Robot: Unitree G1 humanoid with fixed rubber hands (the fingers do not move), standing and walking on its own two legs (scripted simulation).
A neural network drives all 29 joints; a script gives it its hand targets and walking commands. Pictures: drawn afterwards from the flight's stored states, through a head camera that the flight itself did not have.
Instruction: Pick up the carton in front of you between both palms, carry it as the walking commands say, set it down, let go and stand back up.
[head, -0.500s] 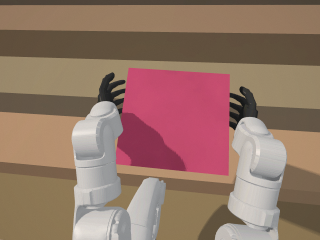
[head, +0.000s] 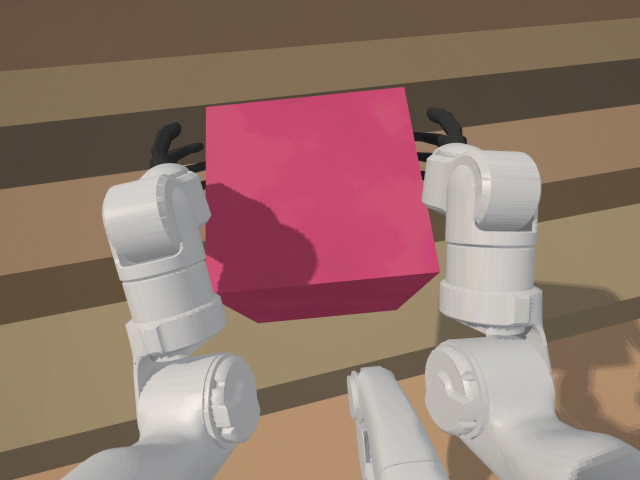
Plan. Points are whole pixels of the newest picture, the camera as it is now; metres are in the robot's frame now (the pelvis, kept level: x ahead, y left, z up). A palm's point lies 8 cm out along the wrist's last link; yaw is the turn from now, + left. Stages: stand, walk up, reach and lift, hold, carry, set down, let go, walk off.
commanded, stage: carry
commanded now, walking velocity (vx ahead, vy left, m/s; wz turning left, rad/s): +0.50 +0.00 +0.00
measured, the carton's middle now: (317, 226) +0.41 -0.04 +0.12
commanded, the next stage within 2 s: none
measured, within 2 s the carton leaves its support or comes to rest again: neither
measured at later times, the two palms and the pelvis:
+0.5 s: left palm out of the picture +0.67 +0.11 +0.37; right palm out of the picture +0.71 -0.17 +0.35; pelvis +0.31 -0.06 +0.18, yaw +1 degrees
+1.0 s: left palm out of the picture +1.00 +0.10 +0.56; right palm out of the picture +0.98 -0.18 +0.57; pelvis +0.62 -0.02 +0.36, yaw +0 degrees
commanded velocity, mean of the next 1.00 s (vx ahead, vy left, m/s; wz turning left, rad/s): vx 0.50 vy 0.00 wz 0.00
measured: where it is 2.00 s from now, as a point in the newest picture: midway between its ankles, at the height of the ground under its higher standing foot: (255, 71)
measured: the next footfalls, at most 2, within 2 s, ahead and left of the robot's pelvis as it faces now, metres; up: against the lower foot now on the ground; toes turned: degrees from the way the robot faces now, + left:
right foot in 0.14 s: +0.33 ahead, -0.15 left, +0.18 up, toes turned -5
left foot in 0.64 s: +0.63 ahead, +0.07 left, +0.36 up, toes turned +5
